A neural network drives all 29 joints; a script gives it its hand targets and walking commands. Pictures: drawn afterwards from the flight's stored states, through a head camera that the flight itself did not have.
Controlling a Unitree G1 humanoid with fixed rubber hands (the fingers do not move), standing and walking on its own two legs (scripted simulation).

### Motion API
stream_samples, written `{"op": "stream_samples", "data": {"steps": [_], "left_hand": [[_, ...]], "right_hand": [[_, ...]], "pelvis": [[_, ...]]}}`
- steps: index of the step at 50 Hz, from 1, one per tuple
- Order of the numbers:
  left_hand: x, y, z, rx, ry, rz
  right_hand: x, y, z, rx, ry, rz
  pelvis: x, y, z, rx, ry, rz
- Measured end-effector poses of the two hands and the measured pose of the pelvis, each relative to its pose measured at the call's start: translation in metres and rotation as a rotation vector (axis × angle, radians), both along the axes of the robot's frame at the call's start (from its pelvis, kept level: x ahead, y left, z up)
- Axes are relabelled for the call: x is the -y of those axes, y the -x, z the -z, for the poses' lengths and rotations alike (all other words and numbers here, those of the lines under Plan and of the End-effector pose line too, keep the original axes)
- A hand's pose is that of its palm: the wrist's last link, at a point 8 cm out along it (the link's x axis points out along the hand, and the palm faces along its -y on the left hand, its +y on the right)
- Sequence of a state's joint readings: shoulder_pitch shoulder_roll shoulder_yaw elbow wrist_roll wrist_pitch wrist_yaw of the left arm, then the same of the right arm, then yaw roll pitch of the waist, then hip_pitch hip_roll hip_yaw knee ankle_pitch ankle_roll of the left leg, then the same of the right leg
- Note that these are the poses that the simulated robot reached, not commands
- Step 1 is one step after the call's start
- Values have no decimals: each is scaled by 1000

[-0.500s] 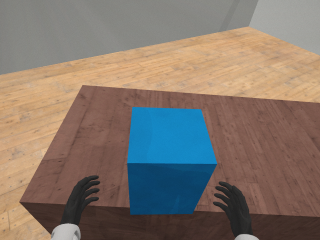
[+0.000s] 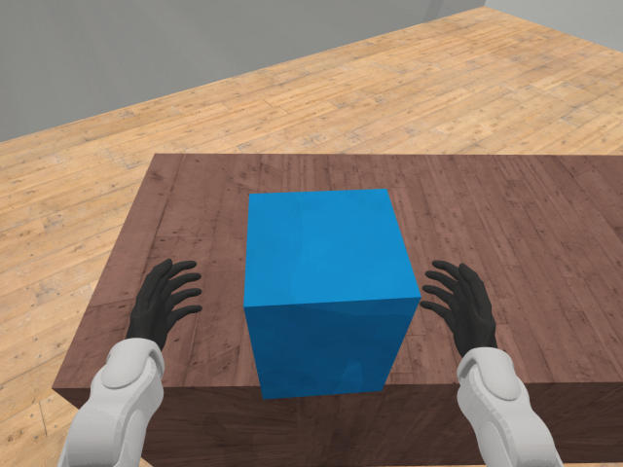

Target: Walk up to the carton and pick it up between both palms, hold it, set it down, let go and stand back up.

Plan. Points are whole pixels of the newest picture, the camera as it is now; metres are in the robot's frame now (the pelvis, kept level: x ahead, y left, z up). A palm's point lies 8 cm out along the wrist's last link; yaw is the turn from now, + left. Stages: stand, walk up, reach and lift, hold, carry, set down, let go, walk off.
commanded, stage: reach and lift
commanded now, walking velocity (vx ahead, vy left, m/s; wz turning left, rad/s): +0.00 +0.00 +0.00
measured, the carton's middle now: (321, 300) +0.37 +0.01 -0.02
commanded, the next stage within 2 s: none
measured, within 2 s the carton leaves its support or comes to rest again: neither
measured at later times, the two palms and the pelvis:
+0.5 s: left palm (162, 248) +0.34 +0.20 +0.13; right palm (469, 245) +0.36 -0.17 +0.13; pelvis -0.01 -0.02 +0.00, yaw +1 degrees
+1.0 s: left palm (163, 214) +0.38 +0.21 +0.14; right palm (458, 208) +0.41 -0.16 +0.14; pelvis +0.00 -0.01 +0.00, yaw +2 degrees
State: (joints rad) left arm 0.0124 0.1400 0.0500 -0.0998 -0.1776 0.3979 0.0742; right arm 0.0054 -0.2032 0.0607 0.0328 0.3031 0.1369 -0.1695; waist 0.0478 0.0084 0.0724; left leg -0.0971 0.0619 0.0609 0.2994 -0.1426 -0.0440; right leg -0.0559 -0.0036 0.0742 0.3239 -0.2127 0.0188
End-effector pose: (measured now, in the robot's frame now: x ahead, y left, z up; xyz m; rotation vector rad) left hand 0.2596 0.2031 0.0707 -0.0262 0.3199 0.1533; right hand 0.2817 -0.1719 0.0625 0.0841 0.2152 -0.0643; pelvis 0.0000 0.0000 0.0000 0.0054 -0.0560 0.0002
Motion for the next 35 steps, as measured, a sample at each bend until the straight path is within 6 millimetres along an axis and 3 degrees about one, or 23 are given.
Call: {"op": "stream_samples", "data": {"steps": [16, 25, 35], "left_hand": [[6, -48, -30, 3, 15, 1], [5, -76, -56, 20, 13, -4], [0, -101, -73, 21, -2, -11]], "right_hand": [[2, -52, -41, 27, 30, -35], [-4, -83, -63, 17, 26, -54], [-11, -109, -83, 21, 30, -55]], "pelvis": [[10, 9, 1, -50, -4, -1], [15, 10, 2, -78, -3, -13], [15, 8, 3, -95, 1, -26]]}}
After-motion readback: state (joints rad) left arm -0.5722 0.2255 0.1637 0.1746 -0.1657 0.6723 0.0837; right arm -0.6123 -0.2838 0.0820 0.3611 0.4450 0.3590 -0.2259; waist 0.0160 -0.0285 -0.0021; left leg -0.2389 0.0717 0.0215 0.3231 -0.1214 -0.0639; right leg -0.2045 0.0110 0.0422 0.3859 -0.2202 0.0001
